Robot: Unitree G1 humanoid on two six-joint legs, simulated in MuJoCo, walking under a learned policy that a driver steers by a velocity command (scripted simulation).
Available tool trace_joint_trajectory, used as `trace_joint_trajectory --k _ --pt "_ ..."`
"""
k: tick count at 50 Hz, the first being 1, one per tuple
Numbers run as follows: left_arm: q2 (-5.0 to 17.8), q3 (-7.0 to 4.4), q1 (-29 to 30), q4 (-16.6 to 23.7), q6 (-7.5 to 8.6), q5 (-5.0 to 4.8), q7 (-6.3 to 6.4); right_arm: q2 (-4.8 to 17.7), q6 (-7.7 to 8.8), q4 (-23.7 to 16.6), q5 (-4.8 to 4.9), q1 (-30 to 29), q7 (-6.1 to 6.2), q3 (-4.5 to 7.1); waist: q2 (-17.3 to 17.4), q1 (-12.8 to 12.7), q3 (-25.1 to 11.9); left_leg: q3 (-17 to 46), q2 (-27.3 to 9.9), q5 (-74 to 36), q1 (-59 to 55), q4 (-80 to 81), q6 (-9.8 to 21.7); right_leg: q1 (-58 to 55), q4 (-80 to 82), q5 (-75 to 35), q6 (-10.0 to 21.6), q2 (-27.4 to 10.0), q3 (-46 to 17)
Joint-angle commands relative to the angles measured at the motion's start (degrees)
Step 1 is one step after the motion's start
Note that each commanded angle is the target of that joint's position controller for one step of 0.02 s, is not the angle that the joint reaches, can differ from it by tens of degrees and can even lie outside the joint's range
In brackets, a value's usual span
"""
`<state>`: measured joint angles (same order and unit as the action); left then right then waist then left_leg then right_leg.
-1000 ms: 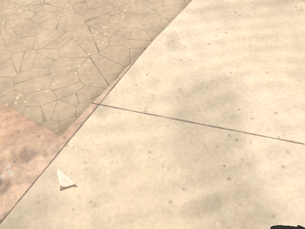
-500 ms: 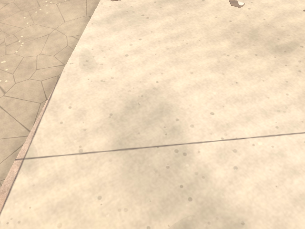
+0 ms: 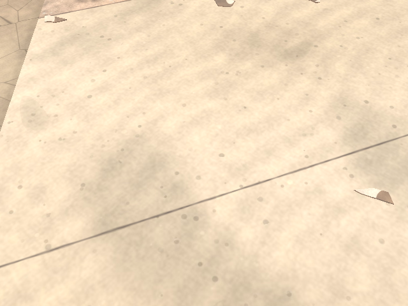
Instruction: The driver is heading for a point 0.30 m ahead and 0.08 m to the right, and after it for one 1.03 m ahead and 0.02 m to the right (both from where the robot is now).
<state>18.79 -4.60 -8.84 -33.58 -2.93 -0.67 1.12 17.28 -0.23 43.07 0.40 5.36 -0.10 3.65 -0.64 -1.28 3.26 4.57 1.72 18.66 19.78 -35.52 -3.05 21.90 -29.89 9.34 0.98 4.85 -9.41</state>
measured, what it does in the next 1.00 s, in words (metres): steps on the spot, turning right: left foot, then right foot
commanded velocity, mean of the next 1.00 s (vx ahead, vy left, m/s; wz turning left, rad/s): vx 0.14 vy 0.00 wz -0.53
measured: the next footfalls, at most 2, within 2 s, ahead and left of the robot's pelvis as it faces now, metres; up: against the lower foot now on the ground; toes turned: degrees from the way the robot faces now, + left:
left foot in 0.02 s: +0.06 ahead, +0.13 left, +0.00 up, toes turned -5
right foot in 0.44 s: -0.01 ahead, -0.13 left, +0.00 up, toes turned -18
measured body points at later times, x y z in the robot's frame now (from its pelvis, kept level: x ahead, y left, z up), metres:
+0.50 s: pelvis -0.02 -0.02 +0.00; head +0.02 -0.05 +0.45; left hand +0.23 +0.20 -0.07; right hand +0.03 -0.34 -0.12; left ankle +0.00 +0.13 -0.70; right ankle -0.04 -0.12 -0.73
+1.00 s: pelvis +0.09 -0.04 +0.00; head +0.10 -0.03 +0.45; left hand +0.32 +0.15 -0.11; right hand +0.07 -0.35 -0.08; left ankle +0.15 +0.05 -0.73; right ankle -0.04 -0.12 -0.69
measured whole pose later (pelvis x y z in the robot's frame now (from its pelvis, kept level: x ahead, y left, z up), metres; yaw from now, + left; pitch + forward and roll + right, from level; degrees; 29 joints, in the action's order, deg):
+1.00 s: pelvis +0.09 -0.04 +0.00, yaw -31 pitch +1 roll +1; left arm 17.3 -2.7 -18.2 -38.7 1.4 -1.3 0.6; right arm 16.7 6.2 42.8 0.4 12.2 -1.8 3.4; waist -2.4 -0.6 -1.5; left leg 1.0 2.6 14.8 15.8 -29.1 2.2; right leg 18.5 -50.9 27.4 2.1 3.5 -8.6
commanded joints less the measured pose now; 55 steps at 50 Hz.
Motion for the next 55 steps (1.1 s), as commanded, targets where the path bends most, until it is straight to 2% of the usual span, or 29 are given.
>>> trace_joint_trajectory --k 1,2,3,4,5,7,10,14,18,21,22,23,24,25,26,27,28,30,32,38,42,45,46,47,48,49,50,51,55 --pt "7.6 -2.13 1.8 4.2 0.31 -0.62 0.40 7.4 1.22 -2.2 -0.50 6.0 -0.16 2.61 -6.6 3.0 -9.6 0.8 -3.4 -8.0 -11.0 13.5 3.4 -2.7 3.2 2.0 6.0 -9.5 -14.8" --pt "4.3 -1.25 0.2 4.7 0.35 -0.14 0.34 12.4 0.89 -2.6 -1.60 6.6 0.34 3.63 5.8 1.3 -9.2 13.3 -16.1 -9.6 -15.8 17.8 8.7 6.2 -8.7 15.2 2.2 -3.2 -6.5" --pt "6.8 -2.13 0.3 5.8 0.98 -0.26 0.42 13.7 0.89 -2.9 -3.33 4.8 0.19 3.88 17.7 0.7 -5.9 25.6 -24.8 -15.5 -9.9 21.1 17.7 12.8 -21.8 26.7 -0.7 2.0 1.5" --pt "10.7 -3.46 -1.6 4.2 1.22 0.20 0.45 10.2 1.34 -4.9 -3.29 1.1 0.50 2.79 12.0 0.1 -5.1 22.5 -24.4 -17.2 -8.3 20.6 18.9 12.1 -31.7 24.2 -2.2 -1.3 -0.8" --pt "11.3 -4.06 -3.0 2.6 0.93 -0.18 0.30 7.7 1.35 -5.4 -2.44 -1.9 0.97 2.15 9.2 -1.3 -4.4 16.2 -20.7 -17.1 -7.9 19.3 16.2 12.0 -35.5 20.6 -2.9 -1.6 0.0" --pt "8.5 -3.55 -4.4 1.1 -0.07 -0.07 0.53 6.1 1.19 -5.8 -0.72 -3.0 1.65 1.62 8.0 -0.7 -3.3 9.1 -16.8 -18.3 -10.6 17.9 13.9 14.6 -40.3 15.3 -5.1 -2.4 1.3" --pt "5.4 -2.31 -0.4 2.9 -0.17 -0.97 0.06 6.6 0.28 -5.2 -1.19 1.0 2.47 1.65 9.0 2.2 -3.7 3.6 -15.5 -22.1 -15.2 18.0 15.0 15.7 -35.2 12.6 -6.9 -4.0 5.3" --pt "3.5 -1.05 2.6 4.9 -0.12 -0.40 -0.73 9.6 -0.57 -4.9 -1.02 3.0 2.23 2.82 10.4 4.5 -6.1 0.8 -18.0 -25.7 -18.8 17.1 16.0 10.4 -23.0 14.6 -7.2 -6.8 8.2" --pt "4.7 -1.30 1.0 5.0 -0.58 -0.56 -1.48 11.5 -0.70 -4.7 0.02 2.3 1.12 3.63 11.6 3.8 -6.9 -2.0 -19.5 -28.8 -16.3 15.5 15.3 1.7 -12.2 13.5 -5.1 -6.2 12.1" --pt "5.0 -2.05 -3.8 3.4 -0.97 -0.49 -1.84 10.7 -0.39 -4.0 1.71 1.4 0.86 3.56 9.8 0.4 -7.4 -5.7 -18.4 -25.3 -12.8 8.8 10.8 -8.6 3.8 2.5 -0.8 -4.4 13.8" --pt "7.3 -2.99 -6.2 2.8 -0.93 -0.39 -1.29 8.3 -0.09 -2.7 1.25 4.8 0.62 2.97 3.9 0.1 -8.4 -9.6 -15.7 -17.7 -6.7 1.5 6.5 -17.1 8.5 -6.6 1.5 -5.5 9.5" --pt "14.5 -4.58 -8.3 3.7 -0.59 -0.30 -0.26 3.9 0.05 -4.6 -2.20 4.8 0.36 1.45 -14.7 1.2 -9.3 -14.4 -8.4 11.1 10.5 -16.8 0.3 -28.0 8.1 -30.9 7.8 -20.7 -11.1" --pt "15.2 -4.15 -7.2 5.0 0.90 1.88 -0.92 5.5 0.19 -7.2 -2.02 -0.7 1.04 1.80 -15.2 -1.7 -10.8 -6.1 -2.4 21.5 17.8 -28.6 -1.6 -22.3 8.8 -33.0 19.4 -28.4 -21.0" --pt "12.4 -3.42 -6.4 4.6 2.18 2.20 -1.41 7.9 -0.05 -7.2 -0.80 -2.8 1.48 2.57 -8.9 -2.6 -10.0 -2.1 -3.8 18.5 18.2 -33.4 -1.2 -20.6 10.1 -27.5 18.9 -25.4 -16.6" --pt "10.7 -2.86 -3.9 3.8 2.86 1.51 -1.21 8.1 -0.21 -7.0 -0.21 -2.4 1.70 2.83 -7.7 -0.7 -7.7 -1.1 -4.6 13.2 18.4 -32.9 -0.5 -18.7 10.2 -22.5 15.5 -21.7 -12.1" --pt "9.1 -2.55 -3.2 3.3 2.91 0.13 -0.81 8.3 -0.13 -5.8 -0.62 -0.6 1.87 3.10 -5.4 0.2 -7.9 -0.8 -5.4 8.5 18.6 -30.3 -0.2 -18.8 11.2 -9.9 12.7 -18.6 -10.5" --pt "8.3 -2.06 -3.0 3.0 2.86 -0.74 -0.49 8.6 0.06 -5.7 -0.92 0.1 1.66 3.28 -6.5 0.5 -7.3 -1.0 -5.3 4.3 18.7 -28.6 -0.2 -18.1 13.0 0.5 12.1 -17.3 -10.8" --pt "7.4 -1.40 -3.6 3.2 3.14 -0.13 -0.08 7.8 0.90 -5.7 -0.28 -0.1 0.77 3.15 -8.4 0.5 -6.2 -1.4 -4.2 -1.5 18.3 -25.5 -0.1 -16.7 17.0 16.2 12.2 -15.8 -13.0" --pt "7.7 -1.40 -4.4 3.0 3.72 0.35 0.23 7.4 1.97 -5.9 0.06 -1.6 0.39 2.97 -8.4 -0.1 -4.5 -1.4 -3.3 -3.7 18.0 -18.1 -0.1 -16.7 18.7 18.0 12.1 -15.5 -13.9" --pt "10.1 -2.14 -6.9 1.1 4.30 -0.37 0.30 5.7 4.68 -6.2 0.35 -4.5 -0.97 2.07 -8.2 -1.6 -2.8 -0.7 -1.1 -4.6 10.1 -1.0 -0.2 -12.6 17.0 16.9 12.2 -14.2 -15.2" --pt "8.8 -1.41 -8.1 -0.2 4.42 -0.35 -0.49 5.9 5.98 -5.9 0.96 -3.0 -1.77 1.72 -7.9 -1.6 -2.7 -1.8 -1.4 -5.6 2.5 3.5 1.5 -9.3 15.4 18.3 11.8 -14.8 -17.5" --pt "6.1 -0.29 -7.3 -0.7 4.21 -0.05 -0.80 5.8 6.78 -4.1 0.68 3.1 -1.54 1.90 -6.3 2.4 -3.2 -3.4 -1.2 -7.7 -9.6 10.1 3.8 -4.2 10.2 19.8 9.1 -11.3 -16.4" --pt "3.4 0.60 -7.0 -0.7 4.38 0.19 -0.77 6.9 7.02 -3.1 0.27 8.1 -1.14 2.21 -4.4 4.6 -4.7 0.5 -4.9 -5.3 -16.8 11.3 5.4 0.2 3.6 20.2 7.0 -8.9 -13.7" --pt "-0.8 1.86 -6.8 0.3 4.80 0.47 -0.69 10.4 7.06 -2.1 -0.72 13.8 -0.70 2.63 5.5 5.6 -6.8 14.8 -14.7 5.2 -24.3 17.2 9.8 8.4 -13.3 20.7 3.1 -2.6 -4.5" --pt "2.0 1.19 -6.4 3.1 5.79 -1.00 -0.06 15.5 6.80 0.0 -1.14 18.3 -1.54 4.06 16.7 5.1 -5.5 38.0 -23.4 20.4 -26.3 24.3 18.3 21.1 -27.0 25.9 1.2 0.2 0.7" --pt "6.5 0.04 -6.3 2.1 6.36 -1.32 -0.02 11.4 6.81 -0.6 0.10 15.8 -1.87 2.83 11.4 4.2 -0.4 39.1 -23.7 25.8 -23.9 25.6 19.6 26.2 -33.3 23.1 0.9 -3.7 0.3" --pt "7.2 -0.18 -4.7 1.3 6.84 -0.94 -0.38 8.6 6.56 -1.2 0.42 14.3 -1.67 1.94 9.5 4.0 2.1 33.0 -20.9 21.4 -22.3 25.2 18.3 27.5 -34.8 17.6 0.8 -5.8 1.6" --pt "6.3 -0.04 -3.8 0.8 7.40 -0.14 -0.62 7.9 6.21 -1.9 0.03 13.2 -1.45 1.55 7.6 3.8 1.4 28.2 -18.1 15.5 -21.6 25.2 17.1 26.7 -34.3 13.6 0.7 -6.8 3.2" --pt "2.3 0.85 1.1 2.1 8.99 1.15 -1.54 7.1 5.09 -2.1 0.41 14.2 -0.20 0.92 7.7 4.1 0.2 16.7 -11.9 -5.7 -17.2 26.3 15.9 20.5 -22.7 4.6 -2.1 -7.6 6.5"
Velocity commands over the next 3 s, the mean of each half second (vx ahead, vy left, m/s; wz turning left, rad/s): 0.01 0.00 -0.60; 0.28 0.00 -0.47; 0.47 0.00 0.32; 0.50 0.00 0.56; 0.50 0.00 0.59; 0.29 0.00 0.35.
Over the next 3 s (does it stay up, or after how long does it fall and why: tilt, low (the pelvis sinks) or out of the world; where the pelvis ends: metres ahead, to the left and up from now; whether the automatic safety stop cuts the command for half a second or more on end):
stays up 1.02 -0.12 0.00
